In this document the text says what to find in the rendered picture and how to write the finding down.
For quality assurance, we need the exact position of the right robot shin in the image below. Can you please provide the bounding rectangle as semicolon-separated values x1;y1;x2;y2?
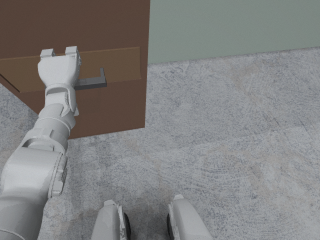
172;194;184;240

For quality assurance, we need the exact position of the drawer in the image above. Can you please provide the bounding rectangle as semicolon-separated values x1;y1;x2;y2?
0;46;140;92

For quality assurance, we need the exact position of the handle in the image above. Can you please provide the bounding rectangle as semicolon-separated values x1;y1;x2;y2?
44;67;107;91

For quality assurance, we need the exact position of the robot left hand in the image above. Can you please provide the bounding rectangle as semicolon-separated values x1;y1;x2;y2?
37;46;82;116

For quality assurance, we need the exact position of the robot left forearm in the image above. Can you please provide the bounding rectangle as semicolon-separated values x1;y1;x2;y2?
0;84;77;192

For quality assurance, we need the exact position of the right robot thigh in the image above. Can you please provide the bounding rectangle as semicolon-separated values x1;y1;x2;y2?
168;198;214;240

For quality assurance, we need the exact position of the robot left upper arm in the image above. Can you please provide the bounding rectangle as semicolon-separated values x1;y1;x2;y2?
0;147;68;240

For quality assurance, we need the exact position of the cabinet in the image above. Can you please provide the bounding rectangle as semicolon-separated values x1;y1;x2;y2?
0;0;151;140

